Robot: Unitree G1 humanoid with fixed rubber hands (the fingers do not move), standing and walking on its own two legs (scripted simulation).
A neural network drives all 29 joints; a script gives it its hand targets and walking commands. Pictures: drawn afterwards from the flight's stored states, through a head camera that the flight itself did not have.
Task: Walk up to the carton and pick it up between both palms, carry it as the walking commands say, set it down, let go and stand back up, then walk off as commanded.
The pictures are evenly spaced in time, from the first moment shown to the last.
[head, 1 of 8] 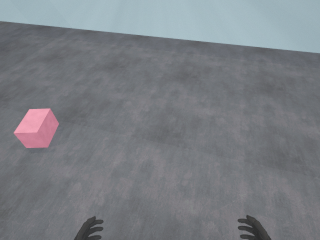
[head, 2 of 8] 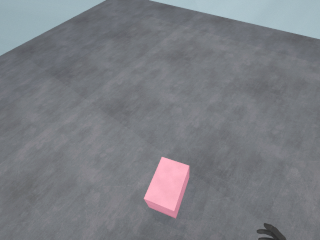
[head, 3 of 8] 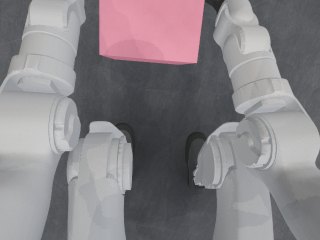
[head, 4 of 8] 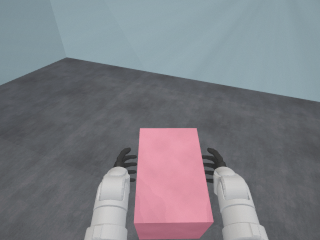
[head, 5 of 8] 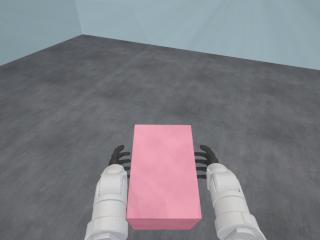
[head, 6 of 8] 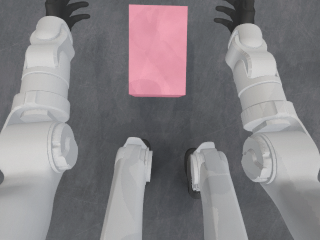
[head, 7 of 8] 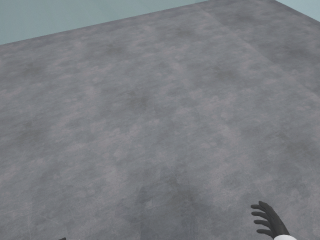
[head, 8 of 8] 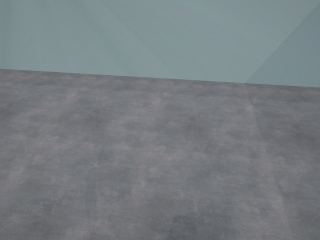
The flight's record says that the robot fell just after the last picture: no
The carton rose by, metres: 0.72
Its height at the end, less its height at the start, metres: +0.00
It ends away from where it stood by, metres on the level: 0.95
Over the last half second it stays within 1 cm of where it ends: yes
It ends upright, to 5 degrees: yes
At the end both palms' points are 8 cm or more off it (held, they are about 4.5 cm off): yes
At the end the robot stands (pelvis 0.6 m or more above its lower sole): yes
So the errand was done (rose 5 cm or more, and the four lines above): yes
